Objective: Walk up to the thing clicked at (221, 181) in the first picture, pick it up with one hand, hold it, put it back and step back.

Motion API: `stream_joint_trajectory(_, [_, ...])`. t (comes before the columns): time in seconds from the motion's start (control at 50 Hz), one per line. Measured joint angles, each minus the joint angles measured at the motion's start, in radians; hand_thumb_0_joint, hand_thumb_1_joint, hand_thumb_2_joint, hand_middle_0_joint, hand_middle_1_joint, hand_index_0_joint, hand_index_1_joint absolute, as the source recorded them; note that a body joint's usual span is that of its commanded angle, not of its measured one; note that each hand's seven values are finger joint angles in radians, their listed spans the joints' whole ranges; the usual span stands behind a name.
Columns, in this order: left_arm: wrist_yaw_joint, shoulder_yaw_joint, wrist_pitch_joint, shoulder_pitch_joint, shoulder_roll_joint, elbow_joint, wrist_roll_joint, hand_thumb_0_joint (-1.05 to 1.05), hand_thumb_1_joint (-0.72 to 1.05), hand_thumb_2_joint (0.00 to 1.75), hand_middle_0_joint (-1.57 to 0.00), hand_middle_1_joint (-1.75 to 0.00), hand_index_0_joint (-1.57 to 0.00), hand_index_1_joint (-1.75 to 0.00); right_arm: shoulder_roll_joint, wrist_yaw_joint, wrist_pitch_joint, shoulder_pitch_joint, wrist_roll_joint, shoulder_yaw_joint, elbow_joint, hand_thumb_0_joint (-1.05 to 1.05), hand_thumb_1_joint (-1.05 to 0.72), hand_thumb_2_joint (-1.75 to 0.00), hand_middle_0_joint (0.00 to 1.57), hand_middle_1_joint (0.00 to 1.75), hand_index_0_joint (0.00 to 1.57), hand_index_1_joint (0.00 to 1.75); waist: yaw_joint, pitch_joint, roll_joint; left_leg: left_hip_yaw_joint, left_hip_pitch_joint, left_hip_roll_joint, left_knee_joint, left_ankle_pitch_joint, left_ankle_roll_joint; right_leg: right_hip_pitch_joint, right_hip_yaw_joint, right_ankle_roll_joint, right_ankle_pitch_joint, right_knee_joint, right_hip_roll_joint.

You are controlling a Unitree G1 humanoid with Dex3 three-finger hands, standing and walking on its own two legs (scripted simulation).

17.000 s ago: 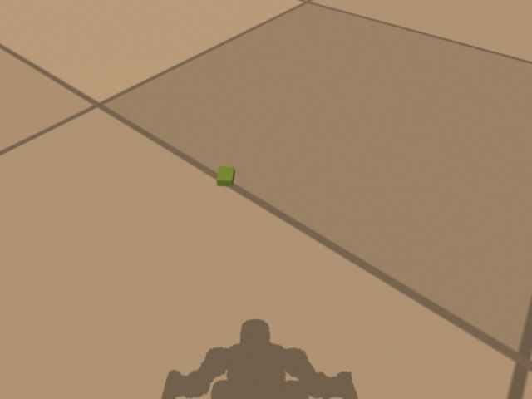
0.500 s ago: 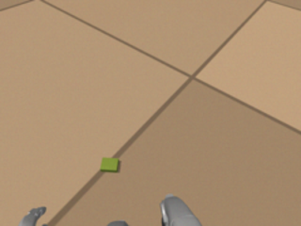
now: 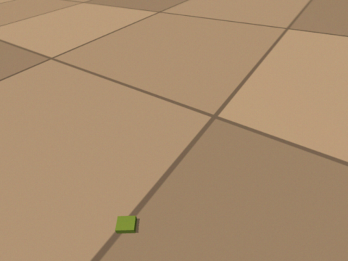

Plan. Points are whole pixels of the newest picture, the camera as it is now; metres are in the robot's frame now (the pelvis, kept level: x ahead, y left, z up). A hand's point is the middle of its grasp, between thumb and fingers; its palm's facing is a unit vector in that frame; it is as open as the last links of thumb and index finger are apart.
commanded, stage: walk up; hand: left
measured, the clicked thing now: (126, 224) +0.54 +0.32 -0.73
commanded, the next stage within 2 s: stand in 0.36 s
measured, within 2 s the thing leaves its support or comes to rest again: neither
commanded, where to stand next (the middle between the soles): +0.16 +0.07 m, yaw -1 degrees
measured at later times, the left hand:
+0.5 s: hand out of the picture +0.12 +0.29 -0.15, palm faces +0.02 -0.94 -0.34, open 7.4 cm
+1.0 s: hand out of the picture +0.13 +0.28 -0.12, palm faces +0.02 -0.92 -0.38, open 7.4 cm
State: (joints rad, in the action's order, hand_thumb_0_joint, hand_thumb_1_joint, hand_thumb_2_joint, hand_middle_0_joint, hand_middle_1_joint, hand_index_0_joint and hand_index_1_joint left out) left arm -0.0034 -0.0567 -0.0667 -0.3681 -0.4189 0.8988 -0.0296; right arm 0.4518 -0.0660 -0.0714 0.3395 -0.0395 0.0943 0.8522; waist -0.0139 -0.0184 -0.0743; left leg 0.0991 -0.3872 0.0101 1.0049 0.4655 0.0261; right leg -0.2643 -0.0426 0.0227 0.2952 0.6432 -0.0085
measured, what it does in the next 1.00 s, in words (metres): steps on the spot: left foot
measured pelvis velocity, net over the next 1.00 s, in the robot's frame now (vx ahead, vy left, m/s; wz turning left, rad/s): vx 0.05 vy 0.01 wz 0.05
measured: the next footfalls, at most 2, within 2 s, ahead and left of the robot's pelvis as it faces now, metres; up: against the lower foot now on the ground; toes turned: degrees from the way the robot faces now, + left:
left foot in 0.34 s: +0.11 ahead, +0.17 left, +0.00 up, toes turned +1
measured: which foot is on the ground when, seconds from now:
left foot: up 0.00-0.32, down 0.34-1.00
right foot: down 0.00-1.00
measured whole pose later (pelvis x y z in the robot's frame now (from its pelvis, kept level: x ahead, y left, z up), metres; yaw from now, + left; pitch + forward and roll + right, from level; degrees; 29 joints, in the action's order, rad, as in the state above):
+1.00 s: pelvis +0.05 +0.01 +0.02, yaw +3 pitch -4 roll +0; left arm 0.00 0.01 -0.02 -0.09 -0.37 1.11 -0.01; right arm 0.36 -0.02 0.00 0.07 0.00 0.01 1.11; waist -0.01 -0.08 -0.03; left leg 0.06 -0.14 -0.05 0.39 0.17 -0.06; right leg -0.13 -0.01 -0.01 0.20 0.40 0.01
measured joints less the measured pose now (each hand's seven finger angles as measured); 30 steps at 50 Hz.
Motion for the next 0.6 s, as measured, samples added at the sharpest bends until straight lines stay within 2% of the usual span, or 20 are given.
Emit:
stream_joint_trajectory(0.06, [-0.015, 0.013, -0.003, -0.022, 0.030, 0.012, -0.002, 0.01, 0.90, 0.90, -0.21, -0.30, -0.21, -0.30, 0.013, -0.018, 0.011, -0.009, 0.015, 0.004, -0.009, 0.01, -0.91, -0.90, 0.20, 0.30, 0.20, 0.29, 0.012, -0.003, -0.036, 0.034, -0.088, 0.024, 0.092, -0.098, -0.015, 0.045, 0.001, -0.002, -0.029, -0.072, 0.003])
stream_joint_trajectory(0.12, [-0.029, 0.012, -0.009, -0.032, 0.040, 0.018, -0.005, 0.01, 0.90, 0.90, -0.21, -0.30, -0.21, -0.30, 0.015, -0.027, 0.019, -0.004, 0.018, 0.008, -0.019, 0.00, -0.91, -0.90, 0.20, 0.30, 0.20, 0.29, 0.016, -0.016, -0.055, 0.064, -0.140, 0.021, 0.113, -0.192, -0.038, 0.072, 0.000, -0.005, -0.043, -0.116, 0.011])
stream_joint_trajectory(0.18, [-0.035, 0.002, -0.006, -0.023, 0.038, 0.012, -0.010, 0.01, 0.90, 0.90, -0.21, -0.30, -0.21, -0.30, 0.005, -0.017, 0.015, 0.010, 0.021, 0.007, -0.007, 0.00, -0.91, -0.90, 0.20, 0.30, 0.20, 0.29, 0.021, -0.030, -0.055, 0.090, -0.145, 0.015, 0.075, -0.230, -0.052, 0.078, -0.005, -0.006, -0.034, -0.123, 0.024])
stream_joint_trajectory(0.22, [-0.031, -0.004, -0.001, -0.006, 0.036, 0.002, -0.011, 0.01, 0.90, 0.90, -0.21, -0.30, -0.21, -0.30, -0.005, -0.006, 0.014, 0.018, 0.024, 0.001, 0.013, 0.00, -0.91, -0.90, 0.20, 0.30, 0.20, 0.29, 0.023, -0.041, -0.051, 0.092, -0.115, 0.003, -0.011, -0.221, -0.052, 0.074, -0.014, -0.008, -0.019, -0.113, 0.032])
stream_joint_trajectory(0.26, [-0.022, -0.006, 0.006, 0.017, 0.030, -0.015, -0.008, 0.01, 0.90, 0.90, -0.21, -0.30, -0.21, -0.30, -0.018, 0.004, 0.016, 0.022, 0.024, -0.010, 0.035, 0.00, -0.91, -0.90, 0.20, 0.30, 0.20, 0.29, 0.026, -0.055, -0.041, 0.070, -0.066, -0.016, -0.130, -0.193, -0.049, 0.063, -0.026, -0.013, 0.004, -0.085, 0.040])
stream_joint_trajectory(0.32, [-0.013, -0.001, 0.018, 0.056, 0.019, -0.041, 0.004, 0.01, 0.90, 0.90, -0.21, -0.30, -0.21, -0.30, -0.040, 0.018, 0.025, 0.009, 0.025, -0.029, 0.063, 0.00, -0.91, -0.90, 0.20, 0.30, 0.20, 0.29, 0.030, -0.082, -0.011, -0.002, 0.020, -0.033, -0.289, -0.175, -0.041, 0.031, -0.038, -0.024, 0.057, -0.008, 0.054])
stream_joint_trajectory(0.34, [-0.013, 0.003, 0.022, 0.069, 0.015, -0.045, 0.011, 0.01, 0.90, 0.90, -0.21, -0.30, -0.21, -0.30, -0.047, 0.023, 0.032, -0.001, 0.024, -0.033, 0.067, 0.00, -0.91, -0.90, 0.20, 0.30, 0.20, 0.29, 0.029, -0.091, 0.003, -0.024, 0.051, -0.030, -0.343, -0.189, -0.035, 0.015, -0.038, -0.030, 0.078, 0.027, 0.061])
stream_joint_trajectory(0.38, [-0.017, 0.008, 0.034, 0.107, 0.004, -0.037, 0.026, 0.01, 0.90, 0.90, -0.21, -0.30, -0.21, -0.30, -0.080, 0.036, 0.049, -0.045, 0.020, -0.041, 0.077, 0.00, -0.91, -0.90, 0.20, 0.30, 0.20, 0.29, 0.031, -0.128, 0.078, -0.058, 0.073, 0.006, -0.370, -0.185, -0.046, -0.018, -0.004, -0.033, 0.099, 0.100, 0.102])
stream_joint_trajectory(0.44, [-0.022, 0.029, 0.062, 0.144, 0.025, -0.022, 0.039, 0.01, 0.90, 0.90, -0.21, -0.30, -0.20, -0.30, -0.097, 0.043, 0.086, -0.086, 0.022, -0.056, 0.071, 0.00, -0.90, -0.90, 0.20, 0.30, 0.20, 0.29, 0.016, -0.131, 0.092, -0.048, 0.074, -0.011, -0.377, -0.189, -0.043, -0.049, 0.040, -0.025, 0.193, 0.156, 0.052])
stream_joint_trajectory(0.48, [-0.017, 0.041, 0.069, 0.169, 0.033, -0.008, 0.040, 0.01, 0.90, 0.90, -0.21, -0.30, -0.20, -0.30, -0.107, 0.051, 0.091, -0.113, 0.026, -0.062, 0.071, 0.00, -0.90, -0.90, 0.20, 0.30, 0.20, 0.30, 0.011, -0.124, 0.106, -0.045, 0.085, -0.017, -0.399, -0.197, -0.042, -0.056, 0.054, -0.017, 0.232, 0.155, 0.041])
stream_joint_trajectory(0.54, [-0.010, 0.050, 0.067, 0.198, 0.044, 0.012, 0.041, 0.01, 0.90, 0.90, -0.21, -0.30, -0.20, -0.30, -0.114, 0.060, 0.093, -0.156, 0.025, -0.070, 0.074, 0.00, -0.90, -0.90, 0.20, 0.30, 0.20, 0.30, 0.010, -0.112, 0.125, -0.052, 0.101, -0.022, -0.411, -0.196, -0.048, -0.028, 0.061, -0.020, 0.180, 0.061, 0.041])
stream_joint_trajectory(0.56, [-0.009, 0.053, 0.063, 0.204, 0.048, 0.020, 0.040, 0.01, 0.90, 0.90, -0.21, -0.30, -0.20, -0.30, -0.113, 0.061, 0.093, -0.170, 0.027, -0.071, 0.077, 0.00, -0.90, -0.90, 0.21, 0.30, 0.20, 0.30, 0.012, -0.108, 0.128, -0.056, 0.105, -0.023, -0.406, -0.191, -0.051, -0.005, 0.060, -0.024, 0.116, 0.000, 0.041])
stream_joint_trajectory(0.58, [-0.009, 0.056, 0.058, 0.211, 0.055, 0.031, 0.036, 0.01, 0.90, 0.90, -0.21, -0.30, -0.20, -0.30, -0.109, 0.063, 0.090, -0.185, 0.032, -0.070, 0.082, 0.00, -0.90, -0.90, 0.21, 0.30, 0.20, 0.30, 0.013, -0.107, 0.123, -0.056, 0.111, -0.027, -0.397, -0.183, -0.055, 0.015, 0.060, -0.033, 0.002, -0.045, 0.037])
stream_joint_trajectory(0.6, [-0.010, 0.060, 0.055, 0.218, 0.064, 0.044, 0.030, 0.01, 0.90, 0.90, -0.21, -0.30, -0.20, -0.30, -0.105, 0.065, 0.085, -0.200, 0.038, -0.068, 0.089, 0.00, -0.90, -0.90, 0.20, 0.30, 0.20, 0.30, 0.010, -0.108, 0.109, -0.049, 0.119, -0.036, -0.389, -0.176, -0.059, 0.033, 0.053, -0.041, -0.026, -0.060, 0.029])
